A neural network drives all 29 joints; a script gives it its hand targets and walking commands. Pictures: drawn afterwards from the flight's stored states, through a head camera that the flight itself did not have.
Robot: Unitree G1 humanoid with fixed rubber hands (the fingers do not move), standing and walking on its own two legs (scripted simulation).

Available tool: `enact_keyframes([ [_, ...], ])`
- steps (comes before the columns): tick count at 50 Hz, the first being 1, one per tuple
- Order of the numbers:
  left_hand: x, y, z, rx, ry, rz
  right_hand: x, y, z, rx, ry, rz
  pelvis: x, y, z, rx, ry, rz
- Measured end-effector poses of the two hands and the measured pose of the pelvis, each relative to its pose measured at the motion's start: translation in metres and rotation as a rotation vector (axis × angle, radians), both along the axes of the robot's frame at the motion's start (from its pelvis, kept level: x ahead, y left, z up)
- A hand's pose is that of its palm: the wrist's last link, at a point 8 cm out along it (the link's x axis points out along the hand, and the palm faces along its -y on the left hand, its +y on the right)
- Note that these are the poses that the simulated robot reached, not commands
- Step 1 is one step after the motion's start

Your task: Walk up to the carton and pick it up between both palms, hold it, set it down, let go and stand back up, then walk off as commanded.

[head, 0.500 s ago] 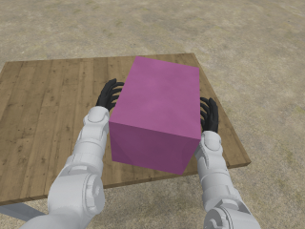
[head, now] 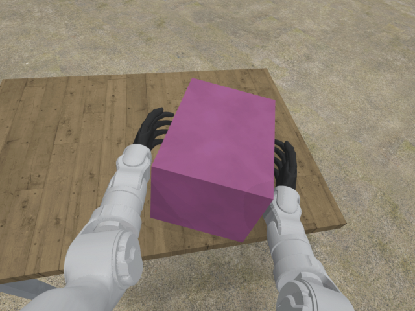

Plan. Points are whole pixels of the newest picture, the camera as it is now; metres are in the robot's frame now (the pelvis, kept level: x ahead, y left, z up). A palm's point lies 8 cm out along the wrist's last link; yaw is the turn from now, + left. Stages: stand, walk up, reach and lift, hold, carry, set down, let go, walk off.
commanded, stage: set down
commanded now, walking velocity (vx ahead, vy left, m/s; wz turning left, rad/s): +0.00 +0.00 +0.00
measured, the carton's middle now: (216, 155) +0.42 -0.04 +0.02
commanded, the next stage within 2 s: none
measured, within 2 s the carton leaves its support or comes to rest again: rests again in 1.36 s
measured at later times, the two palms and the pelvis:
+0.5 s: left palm (144, 145) +0.43 +0.11 +0.04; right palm (281, 185) +0.33 -0.16 +0.02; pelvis +0.00 +0.00 +0.00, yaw +0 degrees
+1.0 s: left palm (142, 156) +0.42 +0.12 +0.02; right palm (280, 186) +0.33 -0.16 +0.01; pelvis -0.01 +0.00 +0.00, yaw +0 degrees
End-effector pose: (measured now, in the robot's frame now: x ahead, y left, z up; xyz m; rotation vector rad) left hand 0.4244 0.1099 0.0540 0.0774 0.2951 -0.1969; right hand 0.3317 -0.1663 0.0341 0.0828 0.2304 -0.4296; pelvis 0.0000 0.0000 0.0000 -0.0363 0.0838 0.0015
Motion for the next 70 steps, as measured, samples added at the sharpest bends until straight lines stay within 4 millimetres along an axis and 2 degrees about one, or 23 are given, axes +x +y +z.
enact_keyframes([
  [21,0.004,0.001,-0.008,0.012,-0.035,-0.025,-0.001,0.003,-0.011,0.004,-0.034,-0.024,0.005,0.003,0.000,-0.004,0.006,-0.002],
  [45,-0.005,0.005,-0.022,-0.006,-0.043,-0.006,-0.003,0.003,-0.015,-0.018,-0.053,0.003,-0.007,0.000,-0.001,0.002,0.018,-0.006],
  [51,-0.009,0.009,-0.032,0.005,0.001,0.004,0.000,0.002,-0.022,-0.030,-0.003,0.032,-0.011,0.000,-0.002,0.001,0.029,-0.006],
  [57,-0.008,0.010,-0.036,-0.026,0.006,0.034,0.004,-0.001,-0.029,-0.124,0.068,0.094,-0.015,0.003,-0.005,-0.003,0.108,-0.009],
  [62,-0.002,0.009,-0.032,-0.043,-0.009,0.030,0.007,0.004,-0.030,-0.114,0.074,0.061,-0.020,0.009,-0.009,-0.011,0.156,-0.011],
  [70,-0.002,0.023,-0.030,-0.031,-0.018,0.034,0.008,0.017,-0.029,-0.097,0.089,0.062,-0.025,0.018,-0.013,-0.023,0.172,-0.013],
])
